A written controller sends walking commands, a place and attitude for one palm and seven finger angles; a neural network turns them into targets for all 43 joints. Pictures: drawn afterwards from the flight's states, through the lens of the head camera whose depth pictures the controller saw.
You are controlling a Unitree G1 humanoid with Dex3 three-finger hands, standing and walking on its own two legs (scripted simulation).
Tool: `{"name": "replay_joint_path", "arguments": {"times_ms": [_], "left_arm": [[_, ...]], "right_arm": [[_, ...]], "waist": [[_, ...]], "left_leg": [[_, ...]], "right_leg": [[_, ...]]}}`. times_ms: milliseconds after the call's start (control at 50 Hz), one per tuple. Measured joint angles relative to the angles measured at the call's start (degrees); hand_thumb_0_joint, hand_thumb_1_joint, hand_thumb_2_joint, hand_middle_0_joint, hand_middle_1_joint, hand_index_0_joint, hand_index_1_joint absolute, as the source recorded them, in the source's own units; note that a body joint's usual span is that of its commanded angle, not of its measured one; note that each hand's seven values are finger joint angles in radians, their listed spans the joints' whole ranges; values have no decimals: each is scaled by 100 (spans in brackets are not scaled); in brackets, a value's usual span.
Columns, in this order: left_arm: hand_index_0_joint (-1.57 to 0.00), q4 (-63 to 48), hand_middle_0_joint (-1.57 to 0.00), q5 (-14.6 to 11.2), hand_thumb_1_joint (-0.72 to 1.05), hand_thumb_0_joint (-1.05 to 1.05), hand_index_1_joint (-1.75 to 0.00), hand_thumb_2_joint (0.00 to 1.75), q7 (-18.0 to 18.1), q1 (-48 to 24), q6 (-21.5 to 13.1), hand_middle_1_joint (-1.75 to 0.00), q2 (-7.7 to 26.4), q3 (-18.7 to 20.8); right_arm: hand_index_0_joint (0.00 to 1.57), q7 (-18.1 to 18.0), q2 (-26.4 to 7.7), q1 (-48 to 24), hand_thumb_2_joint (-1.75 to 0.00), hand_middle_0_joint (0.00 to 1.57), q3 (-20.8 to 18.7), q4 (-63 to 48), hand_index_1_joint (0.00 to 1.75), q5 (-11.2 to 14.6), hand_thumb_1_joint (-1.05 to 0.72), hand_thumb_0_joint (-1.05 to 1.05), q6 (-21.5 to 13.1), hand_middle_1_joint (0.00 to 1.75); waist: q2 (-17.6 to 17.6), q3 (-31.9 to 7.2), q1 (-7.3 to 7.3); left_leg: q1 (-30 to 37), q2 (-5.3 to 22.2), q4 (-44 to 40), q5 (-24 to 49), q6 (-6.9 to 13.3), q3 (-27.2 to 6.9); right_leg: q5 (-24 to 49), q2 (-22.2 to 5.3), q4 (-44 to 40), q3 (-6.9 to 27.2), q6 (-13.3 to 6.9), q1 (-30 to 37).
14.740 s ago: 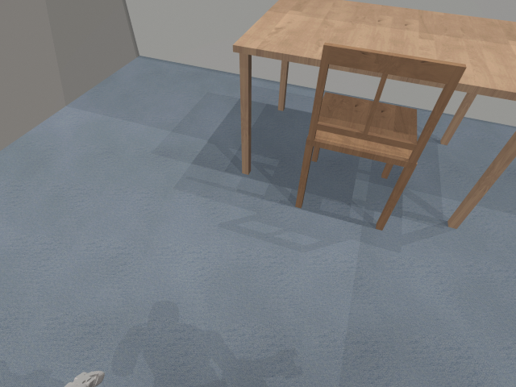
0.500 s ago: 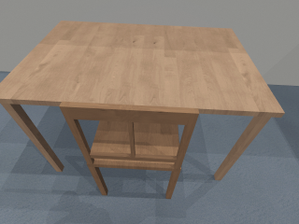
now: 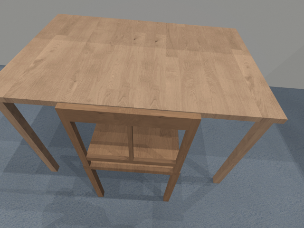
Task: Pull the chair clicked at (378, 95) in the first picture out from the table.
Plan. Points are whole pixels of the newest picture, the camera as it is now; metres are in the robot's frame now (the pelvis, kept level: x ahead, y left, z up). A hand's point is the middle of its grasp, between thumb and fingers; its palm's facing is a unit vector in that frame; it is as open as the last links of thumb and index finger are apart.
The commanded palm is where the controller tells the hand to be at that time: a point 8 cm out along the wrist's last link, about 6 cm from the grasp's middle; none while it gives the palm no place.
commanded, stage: look again from close up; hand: left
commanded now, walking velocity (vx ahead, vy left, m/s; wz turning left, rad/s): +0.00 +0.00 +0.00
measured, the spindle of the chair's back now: (130, 143) +0.43 +0.10 -0.12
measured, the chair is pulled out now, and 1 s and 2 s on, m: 0.00 0.00 0.00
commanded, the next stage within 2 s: shuffle to correct the standing spot in 0.10 s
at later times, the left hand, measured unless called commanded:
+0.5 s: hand out of the picture -0.03 +0.15 -0.18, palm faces -0.01 -0.99 -0.17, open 7.4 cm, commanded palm none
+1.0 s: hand out of the picture -0.03 +0.06 -0.18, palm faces +0.02 -0.99 -0.16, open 7.4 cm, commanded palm none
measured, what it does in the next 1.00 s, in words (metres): lifts its left foot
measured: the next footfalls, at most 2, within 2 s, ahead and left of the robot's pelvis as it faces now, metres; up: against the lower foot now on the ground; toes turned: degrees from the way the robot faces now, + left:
left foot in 1.02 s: +0.00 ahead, +0.02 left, +0.00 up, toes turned +2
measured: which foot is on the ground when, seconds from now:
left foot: down 0.00-0.70, up 0.72-1.00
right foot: down 0.00-1.00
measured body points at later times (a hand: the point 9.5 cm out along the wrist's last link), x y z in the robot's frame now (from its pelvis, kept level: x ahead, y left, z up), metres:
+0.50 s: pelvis -0.01 -0.02 +0.00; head +0.01 +0.00 +0.45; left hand -0.03 +0.20 -0.16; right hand +0.00 -0.24 -0.15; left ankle +0.03 +0.06 -0.74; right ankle -0.08 -0.13 -0.74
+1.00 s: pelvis -0.01 -0.09 -0.01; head +0.01 -0.09 +0.44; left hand -0.03 +0.11 -0.17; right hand +0.01 -0.32 -0.17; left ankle -0.03 +0.01 -0.73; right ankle -0.08 -0.13 -0.74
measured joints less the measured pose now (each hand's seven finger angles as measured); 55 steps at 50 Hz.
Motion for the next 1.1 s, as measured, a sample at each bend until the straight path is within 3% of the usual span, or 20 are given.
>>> {"name": "replay_joint_path", "arguments": {"times_ms": [460, 600, 660, 720, 800, 860, 960, 1020, 1100], "left_arm": [[-20, -132, -19, -5, 90, 0, -30, 90, -36, -164, 183, -30, 50, 78], [-20, -265, -19, 61, 90, 0, -30, 90, -119, -200, 339, -30, 151, 187], [-20, -298, -19, 77, 91, 0, -30, 90, -140, -165, 361, -30, 162, 217], [-20, -386, -19, 82, 91, 0, -30, 90, -142, -73, 364, -30, 179, 221], [-20, -452, -19, 103, 90, 0, -30, 90, -90, -56, 373, -30, 178, 230], [-20, -386, -19, 72, 90, 0, -30, 90, -45, -87, 203, -30, 63, 169], [-20, -277, -20, 46, 90, 0, -30, 90, -14, -192, 7, -30, -213, 27], [-20, -184, -20, -2, 92, 2, -30, 90, 12, -233, 53, -30, -212, 25], [-20, -176, -20, -73, 92, 2, -30, 90, 43, -340, 99, -30, -76, 98]], "right_arm": [[20, -90, 136, 2, -90, 20, -96, 135, 30, -18, -92, 1, 27, 29], [20, -104, 97, -168, -90, 20, -227, 28, 30, -52, -91, 1, 116, 29], [20, -90, 19, -174, -90, 20, -283, 2, 30, -70, -90, 1, 169, 29], [20, -84, -31, -90, -90, 20, -320, -15, 30, -80, -90, 1, 228, 29], [20, -106, -8, 61, -90, 20, -331, 6, 30, -93, -90, 1, 306, 29], [20, -112, -3, 73, -90, 20, -295, 14, 30, -83, -90, 1, 284, 29], [19, -130, 47, -70, -90, 19, -149, -25, 30, -9, -91, 1, 212, 29], [20, -179, 44, -134, -90, 20, -113, -55, 30, 18, -93, 1, 191, 29], [20, -190, 97, -162, -90, 20, -61, -73, 30, 21, -94, 1, 163, 29]], "waist": [[-77, 12, -78], [-31, 45, -53], [136, 21, -74], [244, -48, -80], [165, -123, -58], [135, -99, -34], [186, 28, 17], [197, 93, -1], [-12, 133, 54]], "left_leg": [[-43, 51, -149, 118, -83, 13], [-415, 261, 71, 148, -250, 89], [-559, 454, 281, 90, -389, 6], [-751, 629, 721, -292, -462, -113], [-1225, 642, 2663, -1239, -485, -205], [-1209, 636, 3251, -1338, -559, -163], [-548, 581, 1926, -1312, -588, -48], [-55, 507, 838, -592, -502, -19], [201, 339, 479, -575, -383, 85]], "right_leg": [[7, 48, 86, 25, -84, -168], [-137, 89, 589, -106, -195, -716], [30, 259, 501, -231, -345, -723], [14, 450, 431, -341, -527, -679], [-21, 564, 347, -519, -715, -566], [1, 636, 232, -561, -773, -449], [-13, 684, 200, -529, -762, -319], [-172, 663, 453, -542, -735, -341], [-201, 487, 501, -458, -571, -281]]}}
